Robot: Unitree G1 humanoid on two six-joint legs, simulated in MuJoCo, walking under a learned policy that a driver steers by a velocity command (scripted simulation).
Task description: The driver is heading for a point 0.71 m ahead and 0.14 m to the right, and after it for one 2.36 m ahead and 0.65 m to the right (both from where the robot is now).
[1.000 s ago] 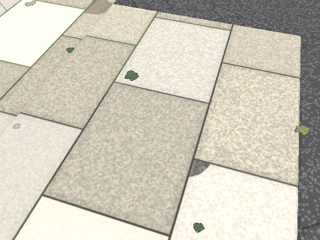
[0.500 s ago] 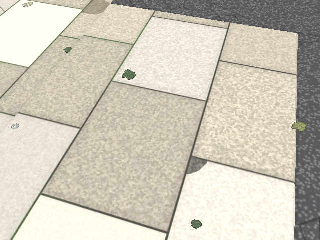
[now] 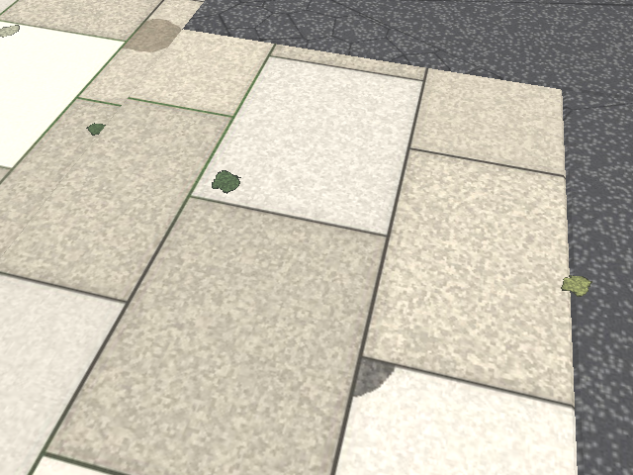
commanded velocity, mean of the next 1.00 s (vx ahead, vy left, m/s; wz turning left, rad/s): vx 0.43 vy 0.00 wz -0.07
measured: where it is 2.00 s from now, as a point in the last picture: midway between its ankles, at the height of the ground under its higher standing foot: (320, 414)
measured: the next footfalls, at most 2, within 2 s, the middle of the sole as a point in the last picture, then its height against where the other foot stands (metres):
right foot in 0.22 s outside the picture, level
left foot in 0.78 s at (268, 425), level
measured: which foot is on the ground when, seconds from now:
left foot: down 0.00-0.24, up 0.26-0.76, down 0.78-1.00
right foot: up 0.00-0.20, down 0.22-0.80, up 0.82-1.00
